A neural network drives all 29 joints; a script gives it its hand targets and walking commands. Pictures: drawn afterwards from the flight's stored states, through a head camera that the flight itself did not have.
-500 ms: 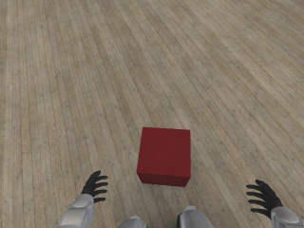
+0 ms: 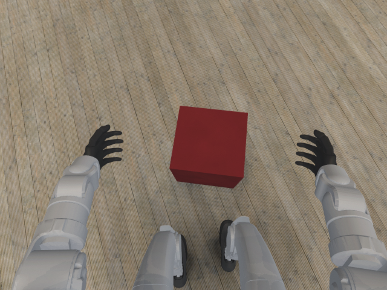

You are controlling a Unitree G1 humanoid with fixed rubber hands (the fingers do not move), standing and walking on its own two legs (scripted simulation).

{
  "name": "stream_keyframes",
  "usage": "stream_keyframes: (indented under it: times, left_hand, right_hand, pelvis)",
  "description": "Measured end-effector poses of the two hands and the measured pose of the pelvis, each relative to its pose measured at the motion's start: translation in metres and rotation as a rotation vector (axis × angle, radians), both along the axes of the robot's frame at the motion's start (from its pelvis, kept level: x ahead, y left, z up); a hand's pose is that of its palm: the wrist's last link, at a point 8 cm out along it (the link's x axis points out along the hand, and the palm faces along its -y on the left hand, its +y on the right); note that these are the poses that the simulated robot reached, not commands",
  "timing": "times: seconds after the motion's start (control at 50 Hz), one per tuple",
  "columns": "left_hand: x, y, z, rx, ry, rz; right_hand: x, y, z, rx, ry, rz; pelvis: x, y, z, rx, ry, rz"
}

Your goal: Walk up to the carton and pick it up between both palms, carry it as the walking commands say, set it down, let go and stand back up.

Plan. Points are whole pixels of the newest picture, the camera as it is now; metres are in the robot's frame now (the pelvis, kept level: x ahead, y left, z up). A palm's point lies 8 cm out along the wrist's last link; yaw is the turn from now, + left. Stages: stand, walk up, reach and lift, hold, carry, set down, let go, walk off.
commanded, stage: reach and lift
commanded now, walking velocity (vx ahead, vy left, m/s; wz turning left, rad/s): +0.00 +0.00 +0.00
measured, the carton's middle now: (208, 150) +0.53 -0.04 -0.54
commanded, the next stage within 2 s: none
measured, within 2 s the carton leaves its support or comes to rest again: neither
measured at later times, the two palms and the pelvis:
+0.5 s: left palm (116, 114) +0.52 +0.21 -0.13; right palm (301, 117) +0.48 -0.26 -0.12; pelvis +0.00 +0.00 -0.03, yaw +1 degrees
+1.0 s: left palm (129, 119) +0.53 +0.19 -0.19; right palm (290, 122) +0.49 -0.25 -0.18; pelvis -0.01 -0.01 -0.08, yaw +4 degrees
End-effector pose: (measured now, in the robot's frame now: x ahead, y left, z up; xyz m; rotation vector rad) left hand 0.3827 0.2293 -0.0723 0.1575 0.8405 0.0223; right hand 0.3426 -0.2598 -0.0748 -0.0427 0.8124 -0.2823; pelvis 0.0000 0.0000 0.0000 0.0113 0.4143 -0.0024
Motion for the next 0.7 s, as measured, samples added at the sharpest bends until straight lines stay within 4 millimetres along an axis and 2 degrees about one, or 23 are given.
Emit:
stream_keyframes:
  times: [0.08,0.14,0.2,0.32,0.4,0.48,0.6,0.7]
  left_hand:
    - [0.027,-0.008,0.007,-0.013,-0.002,-0.005]
    - [0.042,-0.015,0.006,-0.028,0.000,-0.005]
    - [0.058,-0.019,0.001,-0.037,-0.018,-0.001]
    - [0.094,-0.020,-0.018,-0.046,-0.081,0.010]
    - [0.113,-0.020,-0.039,-0.048,-0.096,0.013]
    - [0.129,-0.019,-0.054,-0.049,-0.133,0.011]
    - [0.154,-0.019,-0.049,-0.059,-0.211,0.018]
    - [0.159,-0.016,-0.046,-0.064,-0.216,0.018]
  right_hand:
    - [0.018,-0.006,0.007,0.010,-0.008,-0.004]
    - [0.030,-0.004,0.003,0.032,0.004,0.004]
    - [0.047,-0.003,-0.003,0.039,-0.006,0.005]
    - [0.092,0.001,-0.016,0.036,-0.091,0.009]
    - [0.113,0.004,-0.036,0.030,-0.099,0.009]
    - [0.131,0.004,-0.046,0.017,-0.145,0.007]
    - [0.156,0.001,-0.041,0.001,-0.196,0.015]
    - [0.158,0.001,-0.040,-0.007,-0.188,0.025]
  pelvis:
    - [-0.009,0.004,-0.004,0.003,0.001,-0.011]
    - [-0.013,0.006,-0.006,0.002,0.015,-0.010]
    - [-0.016,0.006,-0.011,0.003,0.043,-0.003]
    - [-0.016,0.004,-0.022,0.004,0.128,0.004]
    - [-0.011,0.001,-0.026,0.008,0.189,0.009]
    - [-0.003,-0.002,-0.028,0.008,0.235,0.014]
    - [0.010,-0.007,-0.024,0.011,0.293,0.026]
    - [0.018,-0.010,-0.020,0.002,0.353,0.055]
